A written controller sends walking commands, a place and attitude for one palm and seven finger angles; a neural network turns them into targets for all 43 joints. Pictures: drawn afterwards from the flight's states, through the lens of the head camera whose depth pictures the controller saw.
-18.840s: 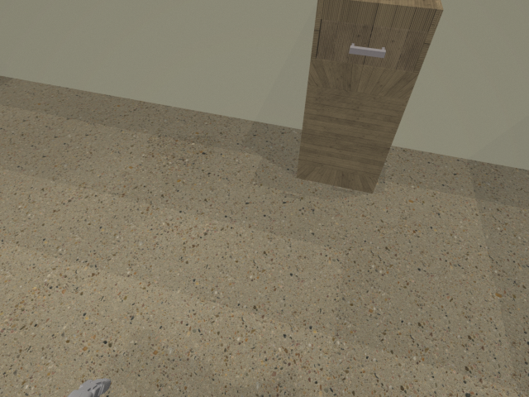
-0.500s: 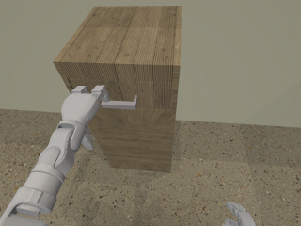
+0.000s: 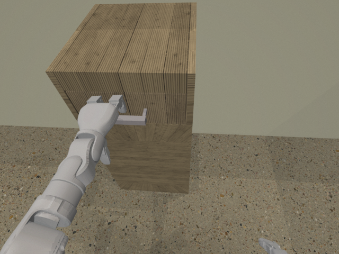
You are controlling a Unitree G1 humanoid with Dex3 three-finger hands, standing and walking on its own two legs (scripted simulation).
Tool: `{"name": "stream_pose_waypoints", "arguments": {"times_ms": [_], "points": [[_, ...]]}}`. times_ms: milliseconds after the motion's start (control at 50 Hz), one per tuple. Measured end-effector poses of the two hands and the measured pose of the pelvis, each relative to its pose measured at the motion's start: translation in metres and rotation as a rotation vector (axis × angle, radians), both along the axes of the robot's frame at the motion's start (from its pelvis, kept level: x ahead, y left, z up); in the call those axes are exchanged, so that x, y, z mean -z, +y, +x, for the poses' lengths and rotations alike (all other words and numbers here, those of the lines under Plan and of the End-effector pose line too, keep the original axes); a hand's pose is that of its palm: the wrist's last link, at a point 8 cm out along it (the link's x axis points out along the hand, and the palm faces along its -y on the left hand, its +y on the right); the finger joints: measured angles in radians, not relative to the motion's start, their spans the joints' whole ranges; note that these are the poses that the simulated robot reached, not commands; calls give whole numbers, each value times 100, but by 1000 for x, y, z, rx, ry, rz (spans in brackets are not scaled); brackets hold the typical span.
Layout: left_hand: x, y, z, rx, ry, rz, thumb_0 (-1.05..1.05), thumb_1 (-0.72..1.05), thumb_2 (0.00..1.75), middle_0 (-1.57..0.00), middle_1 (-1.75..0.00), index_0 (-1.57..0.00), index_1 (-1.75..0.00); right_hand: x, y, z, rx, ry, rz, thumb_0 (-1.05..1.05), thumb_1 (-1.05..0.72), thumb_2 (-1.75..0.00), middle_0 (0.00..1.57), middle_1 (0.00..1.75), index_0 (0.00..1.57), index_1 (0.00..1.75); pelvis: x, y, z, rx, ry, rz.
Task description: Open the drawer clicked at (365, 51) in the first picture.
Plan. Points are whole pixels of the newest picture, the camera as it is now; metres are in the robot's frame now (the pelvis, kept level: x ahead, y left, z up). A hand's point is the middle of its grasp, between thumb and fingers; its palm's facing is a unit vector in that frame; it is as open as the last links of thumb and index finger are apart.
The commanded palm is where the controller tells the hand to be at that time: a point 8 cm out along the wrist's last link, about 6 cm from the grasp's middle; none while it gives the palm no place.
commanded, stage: move the hooked fingers above the handle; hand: left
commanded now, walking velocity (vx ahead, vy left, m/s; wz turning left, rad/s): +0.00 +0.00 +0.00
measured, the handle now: (127, 115) +0.51 +0.18 -0.02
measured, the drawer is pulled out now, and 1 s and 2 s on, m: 0.00 0.00 0.00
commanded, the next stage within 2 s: none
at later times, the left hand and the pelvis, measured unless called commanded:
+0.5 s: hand (121, 120) +0.45 +0.17 +0.04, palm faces -0.09 -0.05 -0.99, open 13.8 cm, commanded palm +0.44 +0.19 +0.10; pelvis +0.00 -0.02 -0.01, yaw +0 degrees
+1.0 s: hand (121, 115) +0.46 +0.18 +0.04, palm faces -0.06 -0.02 -1.00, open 13.7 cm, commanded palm +0.45 +0.20 +0.09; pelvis -0.02 -0.02 -0.01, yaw -2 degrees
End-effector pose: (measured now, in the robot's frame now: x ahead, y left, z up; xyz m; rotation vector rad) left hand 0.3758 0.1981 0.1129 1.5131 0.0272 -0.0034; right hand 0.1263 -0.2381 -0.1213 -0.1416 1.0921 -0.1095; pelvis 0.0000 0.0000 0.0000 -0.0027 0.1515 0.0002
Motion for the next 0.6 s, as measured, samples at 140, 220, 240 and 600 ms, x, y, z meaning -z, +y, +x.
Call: {"name": "stream_pose_waypoints", "arguments": {"times_ms": [140, 220, 240, 600], "points": [[8, -17, 11, 68, 25, -8, 0, -49, 30, -32, -120, -32, -120, -1, -12, -6, 21, 6, -29, 1, -90, -90, 20, 30, 20, 30, 1, -8, 1, 4, 10, 4], [6, -17, 20, 68, -9, -3, 0, -49, 30, -32, -120, -32, -120, 1, -22, -15, 41, 25, -45, 1, -90, -90, 20, 30, 20, 30, 3, -12, 1, 11, 24, 7], [6, -16, 23, 56, -12, 5, 0, -49, 30, -32, -120, -32, -120, 1, -24, -17, 46, 32, -47, 0, -90, -90, 20, 30, 20, 30, 3, -13, 1, 11, 28, 7], [19, -33, 67, 78, 14, -9, 0, -49, 30, -33, -120, -32, -120, 8, -53, -83, 147, 183, -105, 0, -90, -90, 20, 30, 20, 30, 8, -21, 1, 14, 102, 6]]}}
